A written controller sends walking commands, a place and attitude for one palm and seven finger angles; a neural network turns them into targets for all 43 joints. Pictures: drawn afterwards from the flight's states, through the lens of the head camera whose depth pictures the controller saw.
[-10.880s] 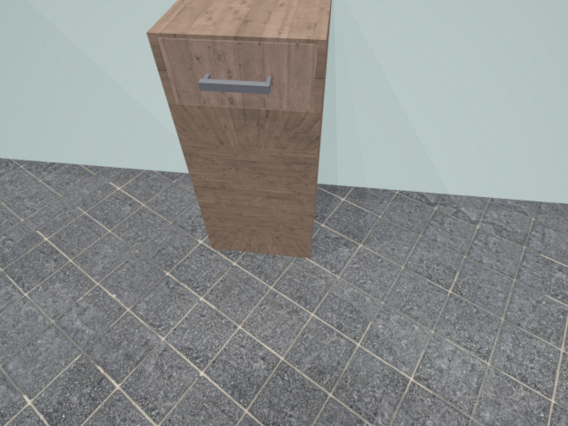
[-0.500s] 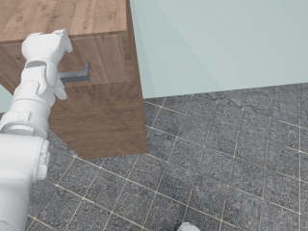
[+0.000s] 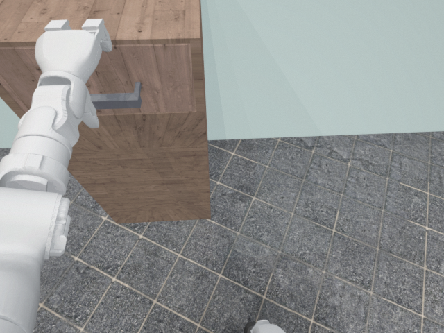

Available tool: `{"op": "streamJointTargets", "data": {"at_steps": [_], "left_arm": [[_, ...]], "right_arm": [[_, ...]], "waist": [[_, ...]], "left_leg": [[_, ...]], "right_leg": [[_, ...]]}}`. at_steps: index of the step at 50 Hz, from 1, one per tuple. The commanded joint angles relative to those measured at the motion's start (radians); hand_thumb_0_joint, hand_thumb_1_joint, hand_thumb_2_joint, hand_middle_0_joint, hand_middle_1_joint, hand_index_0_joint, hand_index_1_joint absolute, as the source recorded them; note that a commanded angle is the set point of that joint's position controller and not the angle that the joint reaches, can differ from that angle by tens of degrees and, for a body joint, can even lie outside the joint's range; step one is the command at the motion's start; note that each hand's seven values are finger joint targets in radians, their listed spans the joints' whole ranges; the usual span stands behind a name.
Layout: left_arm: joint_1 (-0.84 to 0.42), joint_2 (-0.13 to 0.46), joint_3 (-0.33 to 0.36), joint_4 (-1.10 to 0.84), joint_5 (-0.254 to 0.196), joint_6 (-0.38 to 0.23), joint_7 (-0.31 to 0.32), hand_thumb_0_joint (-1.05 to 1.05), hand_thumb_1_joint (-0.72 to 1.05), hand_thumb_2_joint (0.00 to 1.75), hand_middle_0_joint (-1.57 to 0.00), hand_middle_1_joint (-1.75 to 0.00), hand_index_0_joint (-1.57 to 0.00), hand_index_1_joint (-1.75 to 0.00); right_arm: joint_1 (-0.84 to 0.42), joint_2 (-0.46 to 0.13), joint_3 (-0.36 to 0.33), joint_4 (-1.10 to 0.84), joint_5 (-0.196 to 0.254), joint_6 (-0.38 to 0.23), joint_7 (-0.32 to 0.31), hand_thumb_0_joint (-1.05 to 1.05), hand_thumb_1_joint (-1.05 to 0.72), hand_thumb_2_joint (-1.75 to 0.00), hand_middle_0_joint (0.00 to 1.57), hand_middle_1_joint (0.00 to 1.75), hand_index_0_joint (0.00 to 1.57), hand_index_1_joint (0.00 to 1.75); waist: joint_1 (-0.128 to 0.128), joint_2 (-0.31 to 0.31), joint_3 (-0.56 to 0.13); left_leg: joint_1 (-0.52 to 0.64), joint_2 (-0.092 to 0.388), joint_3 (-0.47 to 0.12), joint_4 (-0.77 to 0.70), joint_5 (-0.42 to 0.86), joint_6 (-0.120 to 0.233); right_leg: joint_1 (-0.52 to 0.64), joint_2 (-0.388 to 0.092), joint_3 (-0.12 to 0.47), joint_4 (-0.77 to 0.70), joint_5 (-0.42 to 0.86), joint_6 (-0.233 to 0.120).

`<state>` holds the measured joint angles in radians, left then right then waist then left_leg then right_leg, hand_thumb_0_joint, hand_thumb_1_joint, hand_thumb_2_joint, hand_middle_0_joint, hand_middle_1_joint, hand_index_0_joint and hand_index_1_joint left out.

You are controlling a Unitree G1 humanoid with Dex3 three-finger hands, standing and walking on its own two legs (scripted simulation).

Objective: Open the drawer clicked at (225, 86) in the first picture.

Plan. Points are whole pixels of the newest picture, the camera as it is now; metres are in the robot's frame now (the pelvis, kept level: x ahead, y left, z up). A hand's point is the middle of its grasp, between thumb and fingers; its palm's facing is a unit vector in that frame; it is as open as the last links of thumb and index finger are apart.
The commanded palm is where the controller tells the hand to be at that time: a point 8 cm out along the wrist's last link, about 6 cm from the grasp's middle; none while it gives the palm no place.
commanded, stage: move the hooked fingers above the handle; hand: left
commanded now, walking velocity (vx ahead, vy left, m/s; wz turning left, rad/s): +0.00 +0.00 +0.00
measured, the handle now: (96, 94) +0.58 +0.22 +0.06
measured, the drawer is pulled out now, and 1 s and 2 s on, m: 0.00 0.00 0.00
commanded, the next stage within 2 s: lower the fingers behind the handle in 0.58 s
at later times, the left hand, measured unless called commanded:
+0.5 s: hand (87, 90) +0.52 +0.21 +0.12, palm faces +0.12 -0.01 -0.99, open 13.7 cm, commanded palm +0.51 +0.22 +0.18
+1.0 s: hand (102, 102) +0.53 +0.20 +0.09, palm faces +0.05 -0.01 -1.00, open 13.8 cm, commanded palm +0.51 +0.21 +0.15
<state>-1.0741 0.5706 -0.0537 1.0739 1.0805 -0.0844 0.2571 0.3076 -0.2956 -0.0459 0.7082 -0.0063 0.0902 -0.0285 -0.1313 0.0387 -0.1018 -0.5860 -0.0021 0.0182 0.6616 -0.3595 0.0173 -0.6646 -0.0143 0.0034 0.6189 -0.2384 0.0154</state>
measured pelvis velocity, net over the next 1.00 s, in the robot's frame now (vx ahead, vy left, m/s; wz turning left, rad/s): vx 0.01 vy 0.00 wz -0.02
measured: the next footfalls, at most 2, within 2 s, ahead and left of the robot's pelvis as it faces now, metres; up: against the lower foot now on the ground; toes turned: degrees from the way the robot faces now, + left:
none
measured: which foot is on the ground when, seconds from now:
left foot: down 0.00-1.00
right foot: down 0.00-1.00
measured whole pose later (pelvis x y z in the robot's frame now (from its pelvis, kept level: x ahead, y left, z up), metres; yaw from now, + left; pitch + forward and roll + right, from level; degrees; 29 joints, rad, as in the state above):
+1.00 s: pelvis +0.01 +0.00 -0.01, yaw -1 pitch +19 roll +0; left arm -0.95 0.56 0.02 1.00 1.11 -0.16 0.24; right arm 0.33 -0.26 -0.04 0.67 -0.02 0.09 -0.04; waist -0.12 0.05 -0.09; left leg -0.64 0.01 0.03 0.70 -0.39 0.01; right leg -0.73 0.00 0.02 0.67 -0.27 0.01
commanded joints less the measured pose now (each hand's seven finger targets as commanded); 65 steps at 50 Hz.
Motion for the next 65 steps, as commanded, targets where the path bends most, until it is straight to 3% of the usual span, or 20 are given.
{"op": "streamJointTargets", "data": {"at_steps": [1, 4, 6, 9, 13, 17, 21, 24, 29, 30, 32, 34, 38, 41, 46, 49, 52, 55, 62, 65], "left_arm": [[-0.481, 0.243, 0.014, 0.061, 0.029, 0.226, -0.023, 0.0, -0.5, 0.3, -0.3, -1.2, -0.3, -1.2], [-0.443, 0.297, 0.038, 0.08, 0.028, 0.233, -0.121, 0.0, -0.5, 0.3, -0.3, -1.2, -0.3, -1.2], [-0.395, 0.232, 0.005, 0.089, 0.0, 0.214, -0.18, 0.0, -0.5, 0.3, -0.3, -1.2, -0.3, -1.2], [-0.309, 0.238, -0.002, 0.054, -0.017, 0.137, -0.256, 0.0, -0.5, 0.3, -0.3, -1.2, -0.3, -1.2], [-0.38, 0.329, 0.079, -0.2, -0.027, -0.064, -0.262, 0.0, -0.5, 0.3, -0.3, -1.2, -0.3, -1.2], [-0.52, 0.39, 0.159, -0.403, -0.031, -0.178, -0.135, 0.0, -0.5, 0.3, -0.3, -1.2, -0.3, -1.2], [-0.563, 0.453, 0.234, -0.422, -0.016, -0.131, 0.026, 0.0, -0.5, 0.3, -0.3, -1.2, -0.3, -1.2], [-0.519, 0.397, 0.184, -0.253, -0.008, -0.001, 0.071, 0.0, -0.5, 0.3, -0.3, -1.2, -0.3, -1.2], [-0.463, 0.097, -0.101, -0.039, -0.026, 0.192, -0.09, 0.0, -0.5, 0.3, -0.3, -1.2, -0.3, -1.2], [-0.47, 0.031, -0.155, -0.048, -0.041, 0.193, -0.141, 0.0, -0.5, 0.3, -0.3, -1.2, -0.3, -1.2], [-0.423, 0.098, -0.092, -0.025, -0.049, 0.166, -0.206, 0.0, -0.5, 0.3, -0.3, -1.2, -0.3, -1.2], [-0.392, 0.068, -0.118, -0.022, -0.063, 0.134, -0.271, 0.0, -0.5, 0.3, -0.3, -1.2, -0.3, -1.2], [-0.38, 0.257, 0.046, -0.147, -0.056, -0.04, -0.276, 0.0, -0.5, 0.3, -0.3, -1.2, -0.3, -1.2], [-0.381, 0.424, 0.207, -0.278, -0.032, -0.131, -0.17, 0.0, -0.5, 0.3, -0.3, -1.2, -0.3, -1.2], [-0.419, 0.415, 0.231, -0.322, 0.014, -0.071, 0.053, 0.0, -0.5, 0.3, -0.3, -1.2, -0.3, -1.2], [-0.444, 0.358, 0.181, -0.255, 0.024, 0.027, 0.096, 0.0, -0.5, 0.3, -0.3, -1.2, -0.3, -1.2], [-0.475, 0.291, 0.109, -0.178, 0.008, 0.103, 0.062, 0.0, -0.5, 0.3, -0.3, -1.2, -0.3, -1.2], [-0.462, 0.257, 0.063, -0.095, -0.012, 0.139, -0.015, 0.0, -0.5, 0.3, -0.3, -1.2, -0.3, -1.2], [-0.337, 0.196, 0.009, -0.045, -0.01, 0.035, -0.134, 0.0, -0.5, 0.3, -0.3, -1.2, -0.3, -1.2], [-0.326, 0.214, 0.031, -0.106, -0.006, -0.035, -0.134, 0.0, -0.5, 0.3, -0.3, -1.2, -0.3, -1.2]], "right_arm": [[0.135, -0.152, -0.035, -0.046, 0.02, 0.004, 0.003, 0.0, -0.9, -0.9, 0.2, 0.3, 0.2, 0.3], [0.138, -0.161, -0.031, -0.062, 0.028, 0.032, -0.017, 0.0, -0.9, -0.9, 0.2, 0.3, 0.2, 0.3], [0.136, -0.159, -0.031, -0.076, 0.031, 0.036, -0.027, 0.0, -0.9, -0.9, 0.2, 0.3, 0.2, 0.3], [0.113, -0.162, -0.018, -0.111, 0.037, 0.033, -0.046, 0.0, -0.9, -0.9, 0.2, 0.3, 0.2, 0.3], [0.124, -0.136, -0.027, -0.148, 0.027, 0.009, -0.068, 0.0, -0.9, -0.9, 0.2, 0.3, 0.2, 0.3], [0.156, -0.118, -0.05, -0.132, 0.008, -0.016, -0.063, 0.0, -0.9, -0.9, 0.2, 0.3, 0.2, 0.3], [0.18, -0.126, -0.061, -0.091, -0.013, -0.03, -0.037, 0.0, -0.9, -0.9, 0.2, 0.3, 0.2, 0.3], [0.171, -0.132, -0.056, -0.05, -0.009, -0.026, -0.014, 0.0, -0.9, -0.9, 0.2, 0.3, 0.2, 0.3], [0.175, -0.149, -0.059, -0.025, 0.025, 0.001, 0.004, 0.0, -0.9, -0.9, 0.2, 0.3, 0.2, 0.3], [0.176, -0.152, -0.06, -0.026, 0.028, 0.007, 0.003, 0.0, -0.9, -0.9, 0.2, 0.3, 0.2, 0.3], [0.163, -0.164, -0.056, -0.024, 0.028, 0.023, -0.01, 0.0, -0.9, -0.9, 0.2, 0.3, 0.2, 0.3], [0.141, -0.16, -0.043, -0.044, 0.029, 0.031, -0.021, 0.0, -0.9, -0.9, 0.2, 0.3, 0.2, 0.3], [0.126, -0.144, -0.032, -0.09, 0.018, 0.026, -0.047, 0.0, -0.9, -0.9, 0.2, 0.3, 0.2, 0.3], [0.126, -0.122, -0.035, -0.127, 0.006, 0.01, -0.053, 0.0, -0.9, -0.9, 0.2, 0.3, 0.2, 0.3], [0.131, -0.114, -0.045, -0.117, -0.02, -0.016, -0.022, 0.0, -0.9, -0.9, 0.2, 0.3, 0.2, 0.3], [0.164, -0.124, -0.056, -0.083, -0.021, -0.019, -0.004, 0.0, -0.9, -0.9, 0.2, 0.3, 0.2, 0.3], [0.19, -0.136, -0.063, -0.05, -0.01, -0.006, -0.001, 0.0, -0.9, -0.9, 0.2, 0.3, 0.2, 0.3], [0.188, -0.141, -0.056, -0.04, 0.006, 0.008, -0.011, 0.0, -0.9, -0.9, 0.2, 0.3, 0.2, 0.3], [0.176, -0.14, -0.044, -0.058, 0.012, 0.013, -0.034, 0.0, -0.9, -0.9, 0.2, 0.3, 0.2, 0.3], [0.18, -0.137, -0.046, -0.077, 0.007, 0.002, -0.037, 0.0, -0.9, -0.9, 0.2, 0.3, 0.2, 0.3]], "waist": [[-0.005, 0.01, -0.393], [-0.007, -0.104, -0.404], [-0.015, -0.155, -0.345], [-0.006, -0.191, -0.248], [0.019, -0.079, -0.36], [0.023, 0.053, -0.473], [0.027, 0.118, -0.603], [0.011, 0.113, -0.529], [-0.039, 0.038, -0.41], [-0.058, -0.004, -0.376], [-0.054, -0.064, -0.345], [-0.058, -0.108, -0.274], [-0.006, -0.065, -0.285], [0.061, -0.008, -0.42], [0.058, 0.055, -0.552], [0.02, 0.053, -0.604], [-0.02, 0.012, -0.601], [-0.033, -0.029, -0.495], [-0.029, -0.036, -0.296], [-0.014, -0.014, -0.316]], "left_leg": [[0.135, -0.01, 0.018, -0.093, 0.378, -0.002], [0.114, -0.013, 0.029, -0.099, 0.359, 0.016], [0.097, -0.015, 0.029, -0.115, 0.31, 0.023], [0.045, -0.017, 0.037, -0.123, 0.205, 0.03], [0.085, -0.022, 0.027, -0.094, 0.21, 0.037], [0.157, -0.025, -0.002, -0.059, 0.305, 0.024], [0.208, -0.03, -0.013, -0.013, 0.467, 0.006], [0.174, -0.023, 0.002, -0.025, 0.436, 0.002], [0.222, -0.005, 0.007, -0.069, 0.421, 0.005], [0.232, -0.004, -0.001, -0.08, 0.402, 0.011], [0.214, -0.007, 0.002, -0.089, 0.379, 0.022], [0.169, -0.02, 0.003, -0.101, 0.309, 0.031], [0.107, -0.024, 0.008, -0.086, 0.276, 0.032], [0.079, -0.03, 0.01, -0.055, 0.347, 0.023], [0.093, -0.028, 0.011, 0.006, 0.486, 0.008], [0.142, -0.02, 0.015, 0.017, 0.528, 0.007], [0.177, -0.014, 0.015, 0.009, 0.527, 0.012], [0.147, -0.018, 0.014, -0.025, 0.436, 0.02], [0.095, -0.017, 0.012, -0.054, 0.331, 0.025], [0.085, -0.019, 0.011, -0.04, 0.299, 0.024]], "right_leg": [[0.291, 0.044, -0.034, -0.046, 0.254, -0.041], [0.348, 0.041, -0.027, -0.058, 0.289, -0.029], [0.347, 0.036, -0.026, -0.079, 0.269, -0.027], [0.324, 0.03, -0.017, -0.091, 0.202, -0.022], [0.357, 0.027, 0.019, -0.065, 0.197, -0.029], [0.313, 0.041, 0.013, -0.029, 0.215, -0.042], [0.31, 0.048, -0.009, 0.01, 0.295, -0.047], [0.293, 0.046, -0.022, 0.0, 0.289, -0.039], [0.239, 0.051, -0.035, -0.072, 0.266, -0.033], [0.228, 0.054, -0.039, -0.089, 0.25, -0.031], [0.257, 0.049, -0.033, -0.095, 0.265, -0.029], [0.261, 0.043, -0.032, -0.103, 0.242, -0.029], [0.303, 0.034, -0.005, -0.062, 0.241, -0.039], [0.376, 0.037, 0.009, -0.008, 0.295, -0.046], [0.346, 0.045, -0.011, 0.052, 0.37, -0.043], [0.332, 0.046, -0.019, 0.049, 0.401, -0.033], [0.321, 0.047, -0.021, 0.02, 0.405, -0.023], [0.316, 0.047, -0.02, -0.019, 0.359, -0.022], [0.241, 0.046, -0.02, -0.046, 0.259, -0.035], [0.229, 0.046, -0.012, -0.029, 0.225, -0.041]]}}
